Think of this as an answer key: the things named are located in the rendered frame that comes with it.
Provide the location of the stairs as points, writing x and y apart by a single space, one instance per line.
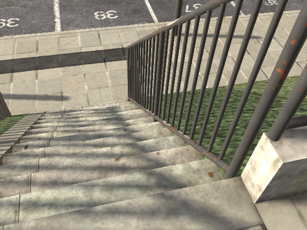
85 156

